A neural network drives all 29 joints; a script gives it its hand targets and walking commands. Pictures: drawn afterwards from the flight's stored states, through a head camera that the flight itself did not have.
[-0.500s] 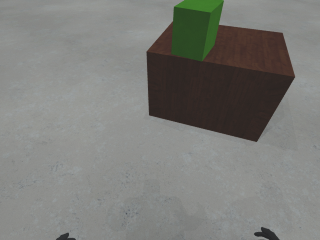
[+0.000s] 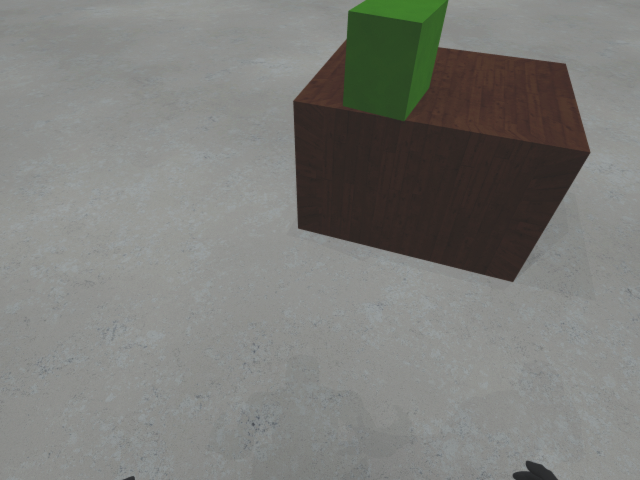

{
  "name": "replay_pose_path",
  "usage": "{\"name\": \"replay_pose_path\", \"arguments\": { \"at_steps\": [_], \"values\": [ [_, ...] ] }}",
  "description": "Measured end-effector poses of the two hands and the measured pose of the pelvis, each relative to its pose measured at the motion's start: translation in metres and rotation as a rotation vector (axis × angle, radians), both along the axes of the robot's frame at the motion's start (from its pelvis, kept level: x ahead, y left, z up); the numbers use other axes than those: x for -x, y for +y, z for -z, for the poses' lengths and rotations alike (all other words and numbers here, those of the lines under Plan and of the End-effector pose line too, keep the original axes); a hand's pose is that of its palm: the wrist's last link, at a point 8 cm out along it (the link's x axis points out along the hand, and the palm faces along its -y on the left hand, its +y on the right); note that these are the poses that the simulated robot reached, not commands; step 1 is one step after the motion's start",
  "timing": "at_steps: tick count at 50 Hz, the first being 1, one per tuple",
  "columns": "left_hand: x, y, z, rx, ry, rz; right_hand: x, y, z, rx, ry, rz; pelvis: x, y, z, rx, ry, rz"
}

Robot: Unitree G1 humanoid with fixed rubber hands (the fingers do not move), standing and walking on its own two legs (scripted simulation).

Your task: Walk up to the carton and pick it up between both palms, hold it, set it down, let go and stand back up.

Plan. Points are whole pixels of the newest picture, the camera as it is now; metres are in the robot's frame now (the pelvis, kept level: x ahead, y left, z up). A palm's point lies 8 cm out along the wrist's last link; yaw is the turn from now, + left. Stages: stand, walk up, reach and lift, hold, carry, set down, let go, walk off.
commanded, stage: stand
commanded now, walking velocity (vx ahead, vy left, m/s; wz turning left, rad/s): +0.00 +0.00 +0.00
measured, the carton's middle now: (393, 54) +1.38 -0.26 +0.00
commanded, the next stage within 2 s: walk up in 0.10 s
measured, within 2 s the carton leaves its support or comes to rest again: neither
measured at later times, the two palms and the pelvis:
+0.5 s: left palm out of the picture +0.11 +0.28 -0.08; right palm out of the picture +0.08 -0.34 -0.08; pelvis +0.01 -0.02 +0.01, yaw -2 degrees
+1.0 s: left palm (145, 435) +0.22 +0.23 -0.06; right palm (627, 414) +0.24 -0.42 -0.07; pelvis +0.17 -0.09 +0.02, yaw -10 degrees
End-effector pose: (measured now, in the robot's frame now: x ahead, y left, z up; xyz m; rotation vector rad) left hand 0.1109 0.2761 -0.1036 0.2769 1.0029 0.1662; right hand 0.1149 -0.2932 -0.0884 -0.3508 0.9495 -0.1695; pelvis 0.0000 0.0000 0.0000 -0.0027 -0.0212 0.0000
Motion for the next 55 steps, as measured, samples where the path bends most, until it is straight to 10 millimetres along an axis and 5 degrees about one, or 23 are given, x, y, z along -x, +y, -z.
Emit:
{"name": "replay_pose_path", "arguments": {
  "at_steps": [18, 24, 29, 33, 40, 47, 55],
  "values": [
    [0.018, 0.003, -0.004, 0.015, 0.054, 0.005, 0.019, -0.004, -0.004, -0.012, 0.037, 0.004, 0.007, 0.000, -0.008, 0.001, 0.006, 0.006],
    [0.008, 0.009, -0.019, -0.032, 0.081, 0.033, 0.033, -0.042, -0.010, 0.023, 0.077, 0.016, -0.006, -0.019, -0.014, 0.008, 0.014, 0.029],
    [-0.017, -0.012, -0.023, -0.078, 0.096, 0.069, 0.030, -0.088, -0.001, 0.031, 0.081, 0.057, -0.027, -0.049, -0.006, -0.027, 0.025, 0.079],
    [-0.023, -0.034, -0.025, -0.108, 0.096, 0.061, 0.008, -0.113, 0.011, 0.008, 0.078, 0.066, -0.049, -0.076, -0.001, -0.034, 0.006, 0.083],
    [-0.031, -0.047, -0.053, -0.166, 0.196, 0.065, -0.049, -0.130, -0.004, -0.043, 0.027, 0.085, -0.094, -0.096, -0.022, -0.060, 0.012, 0.124],
    [-0.083, -0.046, -0.054, -0.181, 0.201, 0.098, -0.099, -0.134, -0.011, -0.043, 0.002, 0.116, -0.146, -0.096, -0.024, -0.044, 0.010, 0.164],
    [-0.160, -0.033, -0.016, -0.125, 0.216, 0.135, -0.186, -0.119, -0.017, 0.016, -0.040, 0.116, -0.211, -0.075, -0.005, 0.023, 0.045, 0.185]
  ]
}}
